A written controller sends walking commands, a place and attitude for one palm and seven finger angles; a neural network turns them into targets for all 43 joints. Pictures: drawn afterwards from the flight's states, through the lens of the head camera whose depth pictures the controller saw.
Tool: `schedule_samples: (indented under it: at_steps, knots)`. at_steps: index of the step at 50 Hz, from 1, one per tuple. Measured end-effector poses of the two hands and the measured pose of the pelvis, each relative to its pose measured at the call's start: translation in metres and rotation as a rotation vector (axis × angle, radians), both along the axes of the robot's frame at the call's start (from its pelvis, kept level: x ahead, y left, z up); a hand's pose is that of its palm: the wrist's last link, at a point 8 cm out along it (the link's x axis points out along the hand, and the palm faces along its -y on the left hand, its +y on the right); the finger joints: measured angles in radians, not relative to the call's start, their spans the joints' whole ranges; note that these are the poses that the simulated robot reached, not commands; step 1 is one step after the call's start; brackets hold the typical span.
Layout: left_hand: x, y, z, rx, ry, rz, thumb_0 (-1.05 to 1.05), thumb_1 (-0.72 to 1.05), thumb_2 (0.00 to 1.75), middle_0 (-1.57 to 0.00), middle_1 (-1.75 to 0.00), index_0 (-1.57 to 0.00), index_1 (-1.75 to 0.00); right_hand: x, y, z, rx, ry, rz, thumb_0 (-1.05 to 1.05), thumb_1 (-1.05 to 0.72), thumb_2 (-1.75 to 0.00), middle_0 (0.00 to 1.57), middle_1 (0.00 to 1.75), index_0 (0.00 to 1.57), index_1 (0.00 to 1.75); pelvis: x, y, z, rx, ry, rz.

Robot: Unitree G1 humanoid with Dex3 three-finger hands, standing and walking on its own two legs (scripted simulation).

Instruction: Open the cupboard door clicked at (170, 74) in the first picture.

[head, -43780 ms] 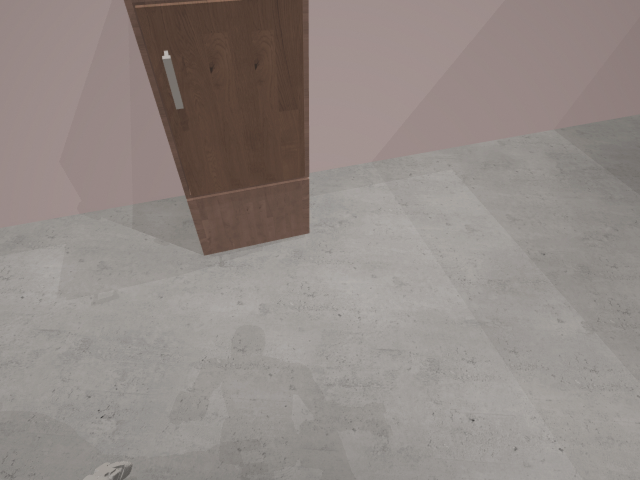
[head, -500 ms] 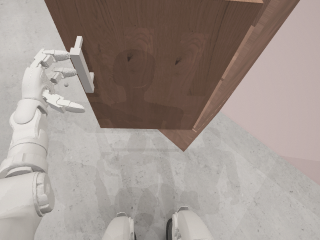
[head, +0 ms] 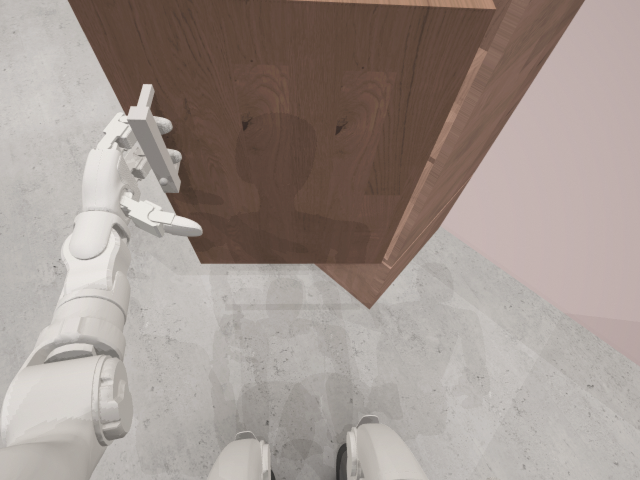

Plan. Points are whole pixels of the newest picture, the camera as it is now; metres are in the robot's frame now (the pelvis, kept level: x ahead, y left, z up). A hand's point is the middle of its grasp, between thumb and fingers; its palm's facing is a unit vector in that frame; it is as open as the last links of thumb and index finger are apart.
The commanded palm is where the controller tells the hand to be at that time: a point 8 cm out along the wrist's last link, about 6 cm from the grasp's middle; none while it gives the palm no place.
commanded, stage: slide the fingers in behind the handle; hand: left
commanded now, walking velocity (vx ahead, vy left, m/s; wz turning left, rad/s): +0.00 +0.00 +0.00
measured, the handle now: (160, 142) +0.52 +0.18 +0.07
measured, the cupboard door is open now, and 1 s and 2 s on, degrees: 43 43 57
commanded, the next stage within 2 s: close the thumb around the handle in 0.66 s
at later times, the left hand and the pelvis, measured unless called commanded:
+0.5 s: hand (178, 180) +0.47 +0.16 +0.06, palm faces -0.02 -1.00 -0.02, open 14.1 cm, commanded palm +0.45 +0.21 +0.06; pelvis +0.00 +0.00 +0.00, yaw +1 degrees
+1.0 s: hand (173, 183) +0.46 +0.16 +0.06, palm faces -0.03 -1.00 -0.01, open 12.5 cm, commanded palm +0.43 +0.21 +0.06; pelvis +0.01 +0.01 +0.00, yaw +0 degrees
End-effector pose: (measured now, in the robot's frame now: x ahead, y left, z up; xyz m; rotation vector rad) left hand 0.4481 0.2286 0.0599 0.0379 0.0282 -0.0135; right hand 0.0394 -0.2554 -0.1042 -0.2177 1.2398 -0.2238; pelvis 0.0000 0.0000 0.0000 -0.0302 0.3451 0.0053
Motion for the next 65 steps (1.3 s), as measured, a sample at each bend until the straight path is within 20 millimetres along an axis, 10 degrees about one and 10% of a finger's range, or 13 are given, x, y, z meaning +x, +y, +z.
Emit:
schedule_samples:
  at_steps: [43,65]
  knots:
    - [-0.002,-0.015,0.001,-0.024,-0.016,-0.013,-0.01,-0.46,0.31,-0.29,-1.2,-0.28,-1.2,0.006,0.001,0.003,-0.005,-0.007,-0.002,0.0,-0.9,-0.9,0.2,0.3,0.2,0.3,0.006,0.004,0.003,-0.002,-0.003,0.003]
    - [-0.005,-0.013,0.001,-0.02,-0.02,-0.008,0.0,0.54,0.74,-0.36,-1.31,-0.35,-1.31,0.007,0.003,-0.002,-0.007,-0.01,0.019,0.0,-0.9,-0.9,0.2,0.3,0.2,0.3,-0.001,0.006,0.0,-0.003,-0.007,0.011]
